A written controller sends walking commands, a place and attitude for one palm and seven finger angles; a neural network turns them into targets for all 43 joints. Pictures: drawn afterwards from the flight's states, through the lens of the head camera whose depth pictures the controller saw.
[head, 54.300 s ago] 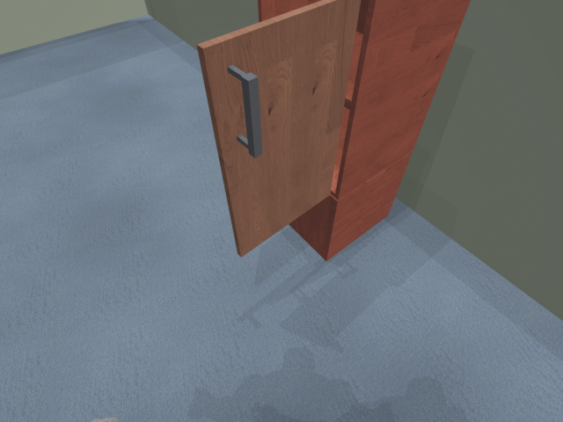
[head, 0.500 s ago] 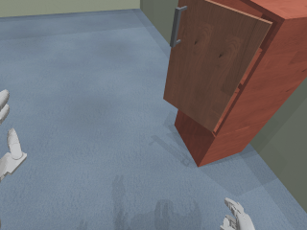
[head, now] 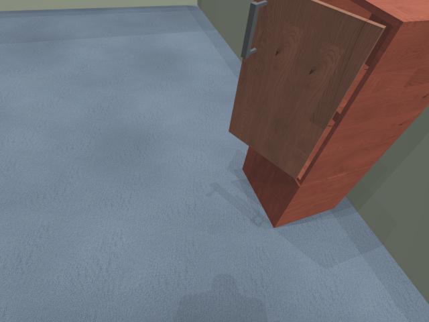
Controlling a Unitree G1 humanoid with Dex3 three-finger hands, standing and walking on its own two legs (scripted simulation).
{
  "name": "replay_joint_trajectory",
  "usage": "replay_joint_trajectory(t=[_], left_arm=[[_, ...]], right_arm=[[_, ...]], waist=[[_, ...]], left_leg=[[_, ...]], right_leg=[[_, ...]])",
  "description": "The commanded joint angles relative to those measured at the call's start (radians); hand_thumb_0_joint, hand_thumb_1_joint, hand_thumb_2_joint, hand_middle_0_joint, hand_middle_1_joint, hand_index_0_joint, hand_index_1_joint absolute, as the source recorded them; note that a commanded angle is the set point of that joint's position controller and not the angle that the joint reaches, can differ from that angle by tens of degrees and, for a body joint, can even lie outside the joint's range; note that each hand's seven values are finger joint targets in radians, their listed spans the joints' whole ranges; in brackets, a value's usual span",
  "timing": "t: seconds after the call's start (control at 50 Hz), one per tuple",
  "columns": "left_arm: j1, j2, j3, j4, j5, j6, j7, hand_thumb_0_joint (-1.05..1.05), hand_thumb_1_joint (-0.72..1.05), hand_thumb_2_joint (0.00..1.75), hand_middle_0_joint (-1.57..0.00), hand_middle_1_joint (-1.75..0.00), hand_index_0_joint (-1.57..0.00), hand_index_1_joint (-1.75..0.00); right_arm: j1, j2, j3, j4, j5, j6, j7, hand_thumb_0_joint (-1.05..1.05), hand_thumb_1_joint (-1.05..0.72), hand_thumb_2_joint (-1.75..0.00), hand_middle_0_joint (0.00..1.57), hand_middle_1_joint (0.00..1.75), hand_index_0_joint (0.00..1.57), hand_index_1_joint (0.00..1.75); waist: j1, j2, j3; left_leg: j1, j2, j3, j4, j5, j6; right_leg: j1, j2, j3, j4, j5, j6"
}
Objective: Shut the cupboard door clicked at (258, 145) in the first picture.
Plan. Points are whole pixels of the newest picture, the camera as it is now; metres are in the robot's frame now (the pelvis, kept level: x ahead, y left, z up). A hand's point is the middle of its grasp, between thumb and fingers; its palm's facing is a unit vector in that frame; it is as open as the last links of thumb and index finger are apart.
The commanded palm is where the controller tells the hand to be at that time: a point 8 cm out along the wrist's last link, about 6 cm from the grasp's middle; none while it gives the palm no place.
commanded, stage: let the arm hang, fingers relaxed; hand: left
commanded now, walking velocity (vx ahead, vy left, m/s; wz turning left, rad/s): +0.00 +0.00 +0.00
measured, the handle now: (253, 30) +0.88 -0.07 +0.13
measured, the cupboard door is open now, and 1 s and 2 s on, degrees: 26 26 26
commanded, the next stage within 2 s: look to check the result in 0.74 s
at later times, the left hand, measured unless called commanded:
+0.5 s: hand out of the picture -0.02 +0.16 -0.17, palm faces +0.02 -0.98 -0.18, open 7.4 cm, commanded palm none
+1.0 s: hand out of the picture -0.01 +0.15 -0.17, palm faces +0.02 -0.99 -0.17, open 7.4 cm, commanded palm none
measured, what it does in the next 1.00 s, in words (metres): stands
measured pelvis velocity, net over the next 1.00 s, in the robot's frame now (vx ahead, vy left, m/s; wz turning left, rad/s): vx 0.02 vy -0.01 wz -0.03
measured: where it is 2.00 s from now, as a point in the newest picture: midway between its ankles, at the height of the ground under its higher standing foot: outside the picture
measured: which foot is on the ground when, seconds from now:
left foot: down 0.00-1.00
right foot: down 0.00-1.00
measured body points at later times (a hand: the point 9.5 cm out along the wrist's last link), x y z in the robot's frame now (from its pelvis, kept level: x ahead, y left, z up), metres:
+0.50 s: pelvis +0.00 +0.00 +0.01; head +0.00 -0.01 +0.46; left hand -0.02 +0.21 -0.15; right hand -0.03 -0.21 -0.16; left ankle +0.06 +0.09 -0.73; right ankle -0.01 -0.12 -0.73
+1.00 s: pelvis +0.02 -0.01 +0.01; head +0.03 -0.01 +0.46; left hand -0.01 +0.20 -0.15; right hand -0.01 -0.21 -0.15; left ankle +0.06 +0.09 -0.73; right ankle -0.01 -0.12 -0.73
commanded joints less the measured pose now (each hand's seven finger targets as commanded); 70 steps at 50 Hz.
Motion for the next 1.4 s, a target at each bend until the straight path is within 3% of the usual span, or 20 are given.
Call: replay_joint_trajectory(t=[0.0, 0.04, 0.08, 0.14, 0.24, 0.44, 0.66, 0.78, 0.96, 1.02, 1.26, 1.38], left_arm=[[0.057, 0.122, 0.029, 0.026, -0.001, -0.045, 0.004, 0.0, 0.9, 0.9, -0.2, -0.3, -0.2, -0.3], [0.074, 0.102, 0.025, 0.079, -0.001, -0.048, 0.003, 0.0, 0.9, 0.9, -0.2, -0.3, -0.2, -0.3], [0.078, 0.096, 0.02, 0.119, 0.0, -0.053, 0.004, 0.0, 0.9, 0.9, -0.2, -0.3, -0.2, -0.3], [0.08, 0.066, 0.013, 0.166, 0.0, -0.055, 0.009, 0.0, 0.9, 0.9, -0.2, -0.3, -0.2, -0.3], [0.1, 0.039, 0.008, 0.209, -0.002, -0.058, 0.016, 0.0, 0.9, 0.9, -0.2, -0.3, -0.2, -0.3], [0.108, 0.014, 0.011, 0.226, -0.001, -0.056, 0.023, 0.0, 0.9, 0.9, -0.2, -0.3, -0.2, -0.3], [0.085, 0.002, 0.017, 0.222, -0.004, -0.061, 0.023, 0.0, 0.9, 0.9, -0.2, -0.3, -0.2, -0.3], [0.087, 0.005, 0.017, 0.227, -0.004, -0.066, 0.024, 0.0, 0.9, 0.9, -0.2, -0.3, -0.2, -0.3], [0.087, -0.002, 0.012, 0.237, -0.005, -0.064, 0.025, 0.0, 0.9, 0.9, -0.2, -0.3, -0.2, -0.3], [0.089, 0.001, 0.013, 0.236, -0.005, -0.068, 0.026, 0.0, 0.9, 0.9, -0.2, -0.3, -0.2, -0.3], [0.08, 0.01, 0.012, 0.238, -0.005, -0.066, 0.025, 0.0, 0.9, 0.9, -0.2, -0.3, -0.2, -0.3], [0.079, 0.027, 0.015, 0.232, -0.004, -0.071, 0.024, 0.0, 0.9, 0.9, -0.2, -0.3, -0.2, -0.3]], right_arm=[[-0.024, -0.111, -0.044, -0.031, 0.009, -0.028, -0.027, 0.0, -0.9, -0.9, 0.2, 0.3, 0.2, 0.3], [0.007, -0.103, -0.047, -0.004, 0.012, -0.026, -0.034, 0.0, -0.9, -0.9, 0.2, 0.3, 0.2, 0.3], [0.037, -0.099, -0.05, 0.021, 0.016, -0.025, -0.037, 0.0, -0.9, -0.9, 0.2, 0.3, 0.2, 0.3], [0.08, -0.077, -0.05, 0.064, 0.016, -0.023, -0.041, 0.0, -0.9, -0.9, 0.2, 0.3, 0.2, 0.3], [0.111, -0.049, -0.047, 0.108, 0.015, -0.02, -0.042, 0.0, -0.9, -0.9, 0.2, 0.3, 0.2, 0.3], [0.128, 0.001, -0.041, 0.152, 0.012, -0.02, -0.042, 0.0, -0.9, -0.9, 0.2, 0.3, 0.2, 0.3], [0.14, 0.021, -0.039, 0.162, 0.01, -0.028, -0.046, 0.0, -0.9, -0.9, 0.2, 0.3, 0.2, 0.3], [0.141, 0.015, -0.04, 0.16, 0.015, -0.033, -0.049, 0.0, -0.9, -0.9, 0.2, 0.3, 0.2, 0.3], [0.128, 0.011, -0.04, 0.165, 0.015, -0.031, -0.051, 0.0, -0.9, -0.9, 0.2, 0.3, 0.2, 0.3], [0.122, 0.01, -0.039, 0.166, 0.016, -0.035, -0.052, 0.0, -0.9, -0.9, 0.2, 0.3, 0.2, 0.3], [0.1, -0.002, -0.036, 0.17, 0.016, -0.037, -0.053, 0.0, -0.9, -0.9, 0.2, 0.3, 0.2, 0.3], [0.095, -0.016, -0.038, 0.166, 0.019, -0.041, -0.054, 0.0, -0.9, -0.9, 0.2, 0.3, 0.2, 0.3]], waist=[[0.02, 0.305, -0.063], [0.016, 0.267, -0.05], [0.013, 0.163, -0.027], [-0.002, 0.066, 0.026], [-0.004, 0.0, 0.042], [0.001, 0.047, 0.095], [0.001, 0.087, 0.081], [0.003, 0.068, 0.042], [-0.003, 0.064, 0.057], [0.0, 0.047, 0.036], [0.001, 0.059, 0.058], [0.004, 0.057, 0.024]], left_leg=[[0.048, 0.102, -0.182, -0.234, -0.161, -0.003], [0.055, 0.102, -0.185, -0.254, -0.199, -0.004], [0.073, 0.103, -0.179, -0.24, -0.155, -0.004], [0.103, 0.101, -0.164, -0.237, -0.152, -0.006], [0.135, 0.098, -0.137, -0.222, -0.107, -0.006], [0.102, 0.091, -0.122, -0.232, -0.11, -0.008], [0.107, 0.084, -0.106, -0.213, -0.059, -0.015], [0.144, 0.092, -0.102, -0.187, 0.04, -0.013], [0.16, 0.095, -0.1, -0.197, 0.024, -0.013], [0.175, 0.101, -0.099, -0.186, 0.094, -0.009], [0.187, 0.1, -0.095, -0.192, 0.116, -0.011], [0.208, 0.104, -0.092, -0.179, 0.184, -0.01]], right_leg=[[0.047, -0.059, 0.1, -0.128, -0.008, -0.044], [0.047, -0.055, 0.098, -0.145, -0.003, -0.044], [0.033, -0.06, 0.105, -0.172, 0.009, -0.046], [-0.03, -0.07, 0.117, -0.202, -0.035, -0.047], [-0.066, -0.073, 0.124, -0.214, -0.059, -0.043], [-0.085, -0.068, 0.132, -0.206, -0.063, -0.041], [-0.06, -0.074, 0.133, -0.207, -0.018, -0.048], [-0.023, -0.076, 0.128, -0.208, 0.053, -0.047], [-0.028, -0.075, 0.129, -0.215, 0.045, -0.042], [-0.003, -0.077, 0.127, -0.21, 0.096, -0.04], [0.01, -0.08, 0.126, -0.222, 0.118, -0.037], [0.042, -0.083, 0.122, -0.22, 0.19, -0.038]])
